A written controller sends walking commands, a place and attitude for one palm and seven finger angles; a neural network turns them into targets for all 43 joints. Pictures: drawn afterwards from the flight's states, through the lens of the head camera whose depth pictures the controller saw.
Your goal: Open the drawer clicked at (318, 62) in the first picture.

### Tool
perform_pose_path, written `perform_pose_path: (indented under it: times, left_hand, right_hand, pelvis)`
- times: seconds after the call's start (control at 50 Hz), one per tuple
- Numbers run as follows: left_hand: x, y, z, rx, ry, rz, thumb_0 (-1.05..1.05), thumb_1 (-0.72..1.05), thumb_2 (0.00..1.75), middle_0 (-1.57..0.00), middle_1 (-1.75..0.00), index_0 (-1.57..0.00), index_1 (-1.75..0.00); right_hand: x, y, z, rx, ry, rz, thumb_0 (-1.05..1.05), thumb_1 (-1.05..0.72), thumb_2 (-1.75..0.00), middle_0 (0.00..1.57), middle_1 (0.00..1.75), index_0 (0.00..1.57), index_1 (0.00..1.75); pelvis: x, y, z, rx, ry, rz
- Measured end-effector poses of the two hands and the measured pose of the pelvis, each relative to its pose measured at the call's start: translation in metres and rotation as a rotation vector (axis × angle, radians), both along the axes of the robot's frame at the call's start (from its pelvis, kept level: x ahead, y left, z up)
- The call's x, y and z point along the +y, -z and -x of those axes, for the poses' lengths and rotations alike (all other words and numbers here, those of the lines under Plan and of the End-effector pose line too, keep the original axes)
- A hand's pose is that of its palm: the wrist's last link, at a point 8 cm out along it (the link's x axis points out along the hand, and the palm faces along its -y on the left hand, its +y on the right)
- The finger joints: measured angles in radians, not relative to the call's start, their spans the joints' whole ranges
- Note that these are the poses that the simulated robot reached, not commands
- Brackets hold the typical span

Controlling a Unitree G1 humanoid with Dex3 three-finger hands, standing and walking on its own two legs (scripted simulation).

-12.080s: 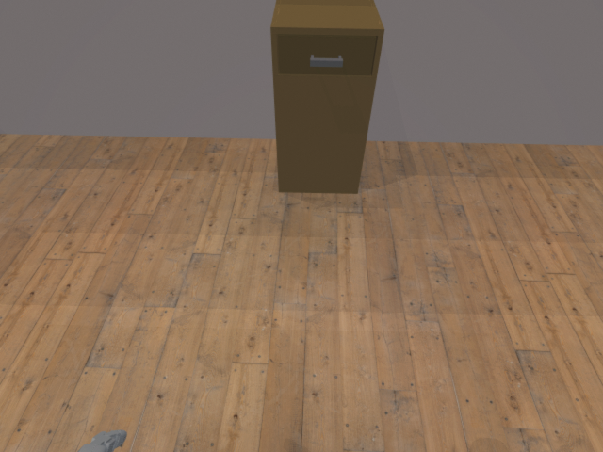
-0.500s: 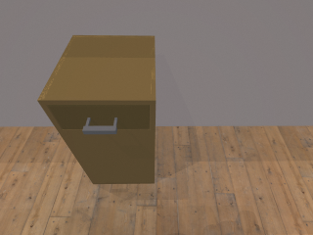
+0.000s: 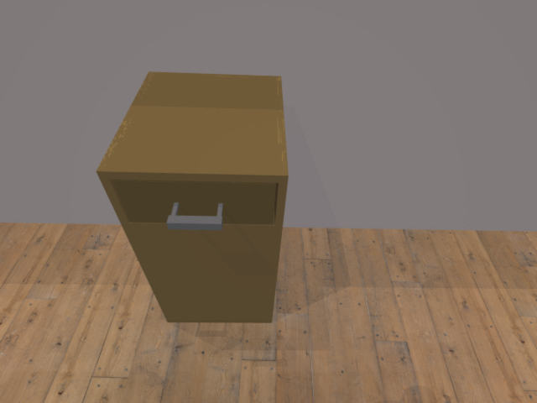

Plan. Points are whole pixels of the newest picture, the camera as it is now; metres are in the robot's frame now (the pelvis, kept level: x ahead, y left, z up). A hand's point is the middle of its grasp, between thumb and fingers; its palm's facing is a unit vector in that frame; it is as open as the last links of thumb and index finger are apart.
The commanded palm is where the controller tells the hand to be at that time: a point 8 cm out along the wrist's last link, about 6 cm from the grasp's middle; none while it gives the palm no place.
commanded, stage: come to a stop and stand still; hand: left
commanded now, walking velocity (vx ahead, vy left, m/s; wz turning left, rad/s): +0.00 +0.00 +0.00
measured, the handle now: (196, 215) +0.51 +0.19 -0.09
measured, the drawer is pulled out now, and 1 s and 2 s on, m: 0.00 0.00 0.00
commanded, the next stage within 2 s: look again from close up in 0.28 s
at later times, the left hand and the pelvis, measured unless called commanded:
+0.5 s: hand out of the picture -0.01 +0.14 -0.18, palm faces +0.03 -0.99 -0.13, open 7.4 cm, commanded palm none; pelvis +0.01 +0.00 +0.00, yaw +0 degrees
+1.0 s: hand out of the picture +0.00 +0.14 -0.17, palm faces -0.02 -0.99 -0.15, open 7.4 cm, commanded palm +0.12 +0.19 -0.07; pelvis +0.02 -0.01 +0.00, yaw +0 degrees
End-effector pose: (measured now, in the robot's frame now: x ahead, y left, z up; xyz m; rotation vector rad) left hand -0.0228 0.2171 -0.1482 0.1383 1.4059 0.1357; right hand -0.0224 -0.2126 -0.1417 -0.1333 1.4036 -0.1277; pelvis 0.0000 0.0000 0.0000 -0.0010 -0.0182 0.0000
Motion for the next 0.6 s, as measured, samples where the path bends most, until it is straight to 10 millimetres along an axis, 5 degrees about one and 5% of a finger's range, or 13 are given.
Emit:
perform_pose_path:
  times: [0.18,0.6]
  left_hand:
    - [-0.013,0.002,0.011,0.046,-0.019,0.029,0.01,0.91,0.9,-0.2,-0.3,-0.19,-0.3]
    - [-0.025,0.003,-0.015,0.001,-0.012,0.041,0.01,0.91,0.9,-0.2,-0.3,-0.19,-0.3]
  right_hand:
    - [0.001,0.0,-0.002,0.017,0.006,0.001,0.01,-0.91,-0.9,0.2,0.3,0.2,0.3]
    - [0.0,0.001,-0.018,-0.004,0.015,0.0,0.01,-0.92,-0.9,0.2,0.3,0.2,0.3]
  pelvis:
    - [-0.001,-0.001,-0.006,-0.003,0.001,0.002]
    - [-0.005,-0.001,-0.016,-0.006,0.007,0.002]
